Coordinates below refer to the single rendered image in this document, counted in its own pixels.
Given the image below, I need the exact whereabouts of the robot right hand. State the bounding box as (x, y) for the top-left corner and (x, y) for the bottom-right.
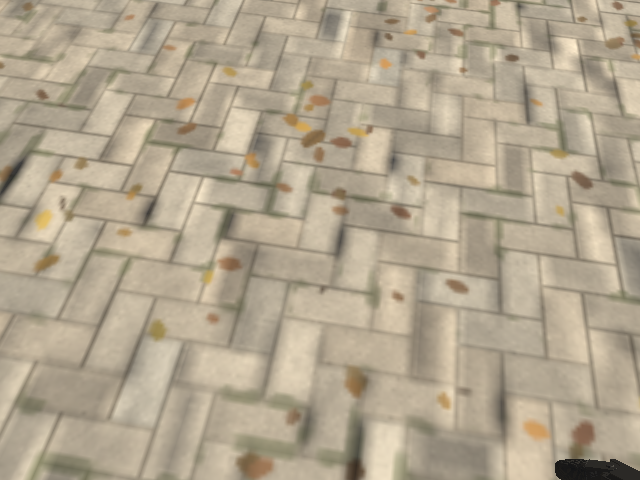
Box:
(555, 459), (640, 480)

